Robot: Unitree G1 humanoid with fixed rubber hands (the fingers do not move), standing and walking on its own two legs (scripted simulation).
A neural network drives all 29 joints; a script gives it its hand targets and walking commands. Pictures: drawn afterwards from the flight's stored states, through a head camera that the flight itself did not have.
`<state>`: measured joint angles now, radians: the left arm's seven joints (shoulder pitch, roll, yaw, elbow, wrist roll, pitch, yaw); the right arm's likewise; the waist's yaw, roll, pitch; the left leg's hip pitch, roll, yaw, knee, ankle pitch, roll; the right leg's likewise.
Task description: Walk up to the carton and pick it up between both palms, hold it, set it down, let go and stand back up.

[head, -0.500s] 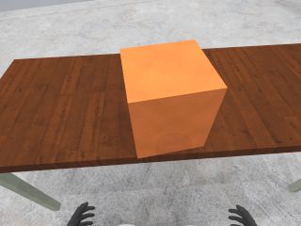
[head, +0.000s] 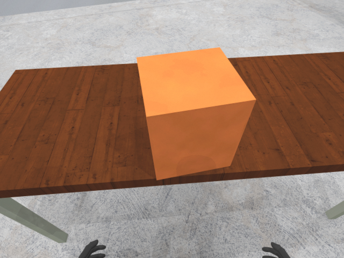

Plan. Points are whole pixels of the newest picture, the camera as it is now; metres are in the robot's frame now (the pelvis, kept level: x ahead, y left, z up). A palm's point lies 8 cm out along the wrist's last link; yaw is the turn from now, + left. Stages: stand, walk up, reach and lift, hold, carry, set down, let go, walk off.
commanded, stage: walk up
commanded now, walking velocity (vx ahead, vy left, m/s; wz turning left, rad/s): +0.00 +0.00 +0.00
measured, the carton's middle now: (187, 116) +0.43 -0.01 +0.08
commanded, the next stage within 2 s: none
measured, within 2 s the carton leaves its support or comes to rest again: neither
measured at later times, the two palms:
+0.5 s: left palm out of the picture +0.08 +0.23 -0.12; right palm out of the picture +0.09 -0.27 -0.11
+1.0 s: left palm out of the picture +0.12 +0.23 -0.12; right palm (298, 248) +0.17 -0.28 -0.11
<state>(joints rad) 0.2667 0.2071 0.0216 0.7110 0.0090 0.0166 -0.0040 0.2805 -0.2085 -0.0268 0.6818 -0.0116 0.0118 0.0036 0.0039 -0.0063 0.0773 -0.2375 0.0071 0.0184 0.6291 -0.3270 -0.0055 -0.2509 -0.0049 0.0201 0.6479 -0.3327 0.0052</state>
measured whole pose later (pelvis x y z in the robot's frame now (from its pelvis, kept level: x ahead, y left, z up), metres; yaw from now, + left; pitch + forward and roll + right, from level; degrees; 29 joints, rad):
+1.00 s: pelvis +0.04 -0.04 -0.01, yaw +8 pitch -2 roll +0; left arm 0.19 0.27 0.01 0.70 0.03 0.05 -0.03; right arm 0.31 -0.23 -0.04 0.63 -0.02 0.01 -0.03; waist 0.01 -0.01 0.09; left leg -0.30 0.01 -0.14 0.75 -0.42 -0.06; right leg -0.24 0.00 -0.14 0.74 -0.46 -0.07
